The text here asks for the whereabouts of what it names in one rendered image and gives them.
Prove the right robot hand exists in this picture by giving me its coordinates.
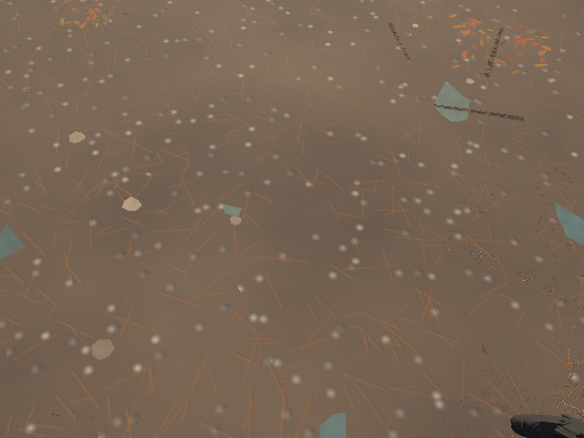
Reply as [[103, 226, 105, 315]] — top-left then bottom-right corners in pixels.
[[510, 414, 584, 438]]

